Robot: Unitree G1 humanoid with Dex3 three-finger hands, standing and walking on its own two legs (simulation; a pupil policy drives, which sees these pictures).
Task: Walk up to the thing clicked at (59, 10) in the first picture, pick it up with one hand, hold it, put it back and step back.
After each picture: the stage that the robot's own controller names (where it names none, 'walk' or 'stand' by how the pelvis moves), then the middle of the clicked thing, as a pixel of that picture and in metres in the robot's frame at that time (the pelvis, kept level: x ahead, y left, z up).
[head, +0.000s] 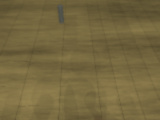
stand; (60, 14) +1.95 +0.25 -0.65
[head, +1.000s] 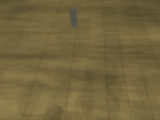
walk; (73, 17) +1.83 +0.21 -0.65
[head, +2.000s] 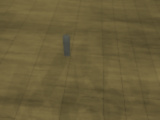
walk; (66, 46) +1.25 +0.19 -0.63
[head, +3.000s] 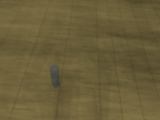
walk; (55, 76) +0.81 +0.19 -0.64
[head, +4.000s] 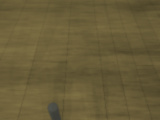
walk; (55, 114) +0.51 +0.19 -0.64
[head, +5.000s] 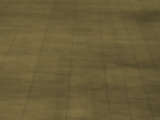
stand; out of the picture +0.37 +0.16 -0.65
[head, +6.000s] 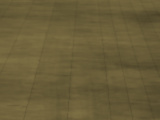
stand; out of the picture +0.37 +0.16 -0.66
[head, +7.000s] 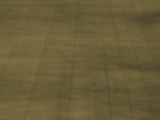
stand; out of the picture +0.37 +0.16 -0.66
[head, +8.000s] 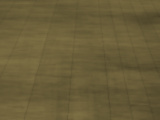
stand; out of the picture +0.37 +0.17 -0.66
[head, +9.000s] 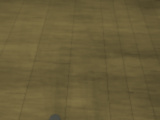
go down; out of the picture +0.38 +0.16 -0.65
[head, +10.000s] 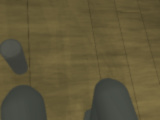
go down; (16, 59) +0.45 +0.22 -0.24
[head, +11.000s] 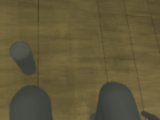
close in; (25, 61) +0.44 +0.21 -0.25
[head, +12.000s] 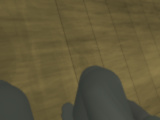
close in; out of the picture +0.42 +0.26 -0.16
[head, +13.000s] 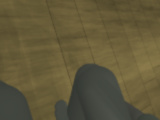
close; out of the picture +0.42 +0.26 -0.16
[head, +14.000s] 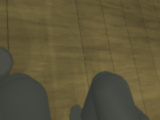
lift; out of the picture +0.33 +0.24 -0.12
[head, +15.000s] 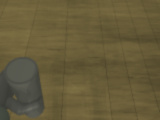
lift; (29, 93) +0.31 +0.16 +0.05
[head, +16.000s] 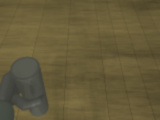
hold; (33, 91) +0.32 +0.16 +0.04
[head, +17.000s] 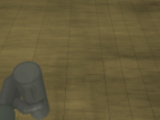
hold; (34, 95) +0.31 +0.16 +0.03
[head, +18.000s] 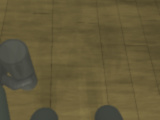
crouch; (22, 70) +0.39 +0.18 -0.03
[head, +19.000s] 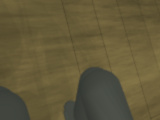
lower; out of the picture +0.43 +0.27 -0.15
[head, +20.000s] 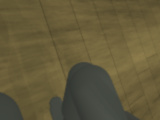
lower; out of the picture +0.44 +0.29 -0.17
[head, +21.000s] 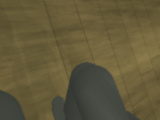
lower; out of the picture +0.44 +0.29 -0.17
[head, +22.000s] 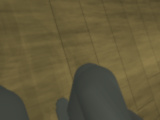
lower; out of the picture +0.42 +0.27 -0.16
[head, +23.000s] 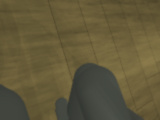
loosen; out of the picture +0.42 +0.27 -0.16
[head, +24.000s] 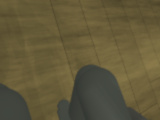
withdraw; out of the picture +0.43 +0.26 -0.17
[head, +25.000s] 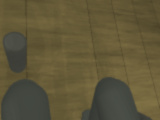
stand; (16, 55) +0.44 +0.22 -0.21
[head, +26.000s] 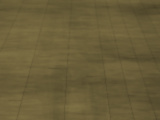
stand; out of the picture +0.38 +0.15 -0.58
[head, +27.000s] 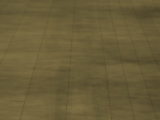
stand; out of the picture +0.39 +0.16 -0.60
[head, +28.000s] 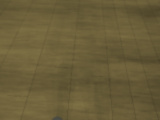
stand; out of the picture +0.40 +0.16 -0.60
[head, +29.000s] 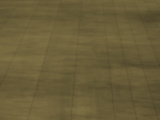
stand; out of the picture +0.40 +0.15 -0.66
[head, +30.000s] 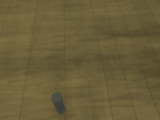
walk; (58, 104) +0.50 +0.18 -0.63
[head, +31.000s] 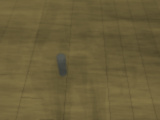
walk; (62, 65) +0.80 +0.14 -0.62
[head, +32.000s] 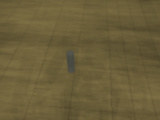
stand; (70, 62) +1.04 +0.13 -0.64
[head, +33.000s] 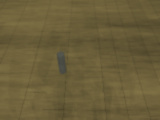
stand; (61, 63) +1.01 +0.18 -0.66
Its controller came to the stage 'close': yes
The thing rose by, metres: 0.68
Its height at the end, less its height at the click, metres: +0.00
